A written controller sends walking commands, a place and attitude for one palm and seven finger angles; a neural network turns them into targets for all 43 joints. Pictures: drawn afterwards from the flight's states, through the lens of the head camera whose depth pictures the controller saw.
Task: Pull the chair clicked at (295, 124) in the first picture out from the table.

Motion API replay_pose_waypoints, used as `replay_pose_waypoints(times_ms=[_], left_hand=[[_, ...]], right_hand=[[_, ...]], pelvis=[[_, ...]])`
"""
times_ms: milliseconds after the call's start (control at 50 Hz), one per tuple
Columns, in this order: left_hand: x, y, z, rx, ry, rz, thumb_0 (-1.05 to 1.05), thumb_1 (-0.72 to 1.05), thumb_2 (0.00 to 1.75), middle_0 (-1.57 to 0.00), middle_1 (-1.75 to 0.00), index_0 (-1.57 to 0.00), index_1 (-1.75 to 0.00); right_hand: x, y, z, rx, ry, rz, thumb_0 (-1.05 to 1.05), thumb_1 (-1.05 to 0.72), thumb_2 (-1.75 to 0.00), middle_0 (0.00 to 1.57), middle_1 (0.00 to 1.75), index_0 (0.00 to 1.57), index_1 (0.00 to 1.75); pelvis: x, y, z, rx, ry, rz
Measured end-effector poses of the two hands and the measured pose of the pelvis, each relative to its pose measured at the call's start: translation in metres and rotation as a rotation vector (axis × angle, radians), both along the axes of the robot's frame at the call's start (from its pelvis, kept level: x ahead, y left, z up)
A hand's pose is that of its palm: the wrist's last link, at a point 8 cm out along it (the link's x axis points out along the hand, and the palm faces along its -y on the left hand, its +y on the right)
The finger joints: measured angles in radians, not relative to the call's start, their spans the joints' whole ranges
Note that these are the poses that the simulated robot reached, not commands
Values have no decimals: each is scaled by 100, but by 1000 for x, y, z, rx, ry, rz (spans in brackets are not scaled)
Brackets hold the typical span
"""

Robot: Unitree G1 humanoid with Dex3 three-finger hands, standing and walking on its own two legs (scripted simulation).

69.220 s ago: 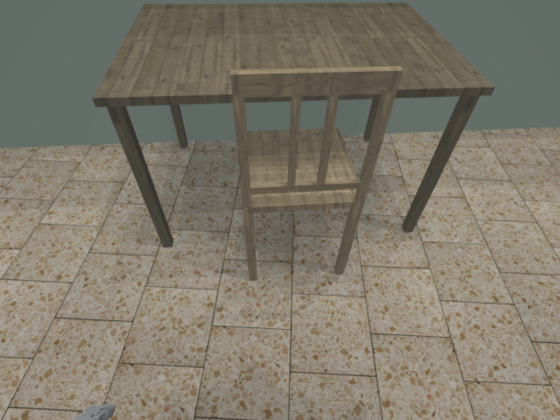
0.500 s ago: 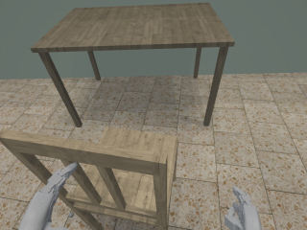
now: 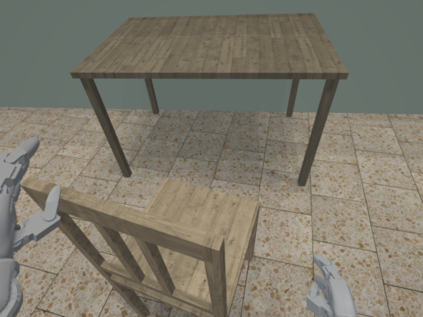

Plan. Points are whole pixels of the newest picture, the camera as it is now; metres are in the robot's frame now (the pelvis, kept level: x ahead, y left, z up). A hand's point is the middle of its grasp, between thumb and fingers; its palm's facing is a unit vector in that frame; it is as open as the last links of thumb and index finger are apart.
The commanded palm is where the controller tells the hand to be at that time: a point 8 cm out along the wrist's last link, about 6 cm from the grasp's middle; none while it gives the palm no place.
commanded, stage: draw the hand back to the body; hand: left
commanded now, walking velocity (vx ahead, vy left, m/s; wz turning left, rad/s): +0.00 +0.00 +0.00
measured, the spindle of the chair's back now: (123, 253) +0.25 +0.26 -0.08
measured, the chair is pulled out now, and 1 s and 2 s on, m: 0.62 0.62 0.62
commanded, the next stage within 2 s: step back with the hand held close in 0.36 s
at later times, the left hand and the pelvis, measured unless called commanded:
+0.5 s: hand (68, 198) +0.22 +0.26 +0.17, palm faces +0.44 -0.78 -0.45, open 7.4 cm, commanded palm +0.17 +0.30 +0.18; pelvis +0.02 +0.00 +0.01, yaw -2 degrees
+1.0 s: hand (37, 247) +0.15 +0.26 +0.16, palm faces +0.35 -0.78 -0.52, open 7.4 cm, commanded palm +0.10 +0.31 +0.18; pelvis -0.05 +0.01 +0.01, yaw -2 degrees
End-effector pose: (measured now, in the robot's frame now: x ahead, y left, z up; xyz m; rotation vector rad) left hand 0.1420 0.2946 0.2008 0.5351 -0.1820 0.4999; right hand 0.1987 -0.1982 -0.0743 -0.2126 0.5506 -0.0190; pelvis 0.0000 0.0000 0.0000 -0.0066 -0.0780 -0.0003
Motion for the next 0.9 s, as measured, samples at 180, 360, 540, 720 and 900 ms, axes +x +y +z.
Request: replay_pose_waypoints(times_ms=[180,360,540,720,900], left_hand=[[35,0,-24,-81,83,-52,1,84,87,-20,-29,-22,-30],[29,-10,-12,-21,87,-87,2,88,90,-21,-30,-21,-30],[41,0,-15,-45,78,-55,2,89,90,-21,-30,-21,-30],[38,-13,-9,59,126,-197,2,89,90,-21,-30,-21,-30],[-8,4,-13,77,158,-156,2,89,90,-21,-30,-21,-30]], right_hand=[[-3,-20,3,14,69,-84,1,-90,-89,20,30,21,30],[-16,-34,-4,-40,140,-109,1,-90,-89,20,30,20,30],[-12,-24,-7,6,152,-110,1,-90,-89,20,30,20,30],[-27,-29,-1,-8,166,-168,1,-90,-89,20,30,21,30],[-65,-31,-2,-27,194,-210,1,-90,-89,20,30,20,30]], pelvis=[[9,-1,5,6,18,-29],[19,0,7,1,15,-30],[15,0,7,0,24,-32],[-3,7,9,6,75,-49],[-32,10,7,4,74,-40]])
